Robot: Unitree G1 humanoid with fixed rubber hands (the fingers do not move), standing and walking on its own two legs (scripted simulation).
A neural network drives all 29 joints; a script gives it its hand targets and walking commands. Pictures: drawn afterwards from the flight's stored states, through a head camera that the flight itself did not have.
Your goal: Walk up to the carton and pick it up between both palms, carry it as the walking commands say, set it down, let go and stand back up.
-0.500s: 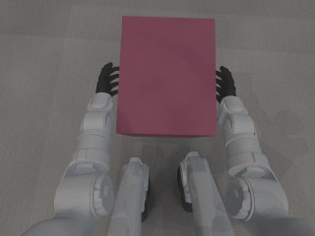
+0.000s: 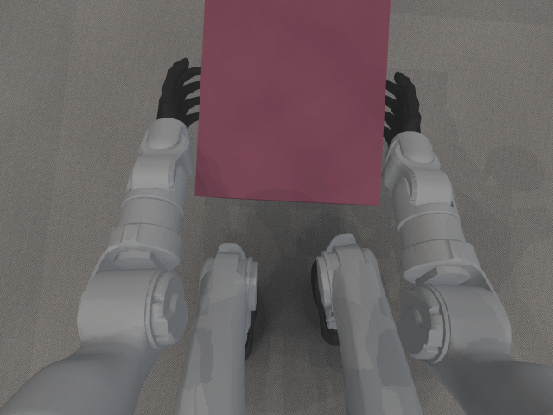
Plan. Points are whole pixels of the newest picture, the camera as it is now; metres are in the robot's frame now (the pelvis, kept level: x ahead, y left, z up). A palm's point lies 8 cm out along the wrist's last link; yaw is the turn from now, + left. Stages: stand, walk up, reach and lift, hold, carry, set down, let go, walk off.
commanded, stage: set down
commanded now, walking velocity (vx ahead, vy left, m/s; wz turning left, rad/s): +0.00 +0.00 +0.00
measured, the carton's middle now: (287, 115) +0.52 -0.02 -0.19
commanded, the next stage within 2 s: none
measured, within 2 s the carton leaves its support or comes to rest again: rests again in 1.12 s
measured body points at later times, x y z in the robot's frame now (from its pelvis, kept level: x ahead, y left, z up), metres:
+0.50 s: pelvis -0.01 +0.01 -0.06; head +0.33 +0.01 +0.23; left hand +0.53 +0.14 -0.21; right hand +0.49 -0.17 -0.21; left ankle +0.09 +0.11 -0.44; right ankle +0.11 -0.11 -0.44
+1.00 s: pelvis -0.04 +0.00 -0.09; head +0.31 +0.00 +0.17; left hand +0.53 +0.15 -0.23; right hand +0.50 -0.16 -0.25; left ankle +0.09 +0.11 -0.44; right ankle +0.11 -0.11 -0.44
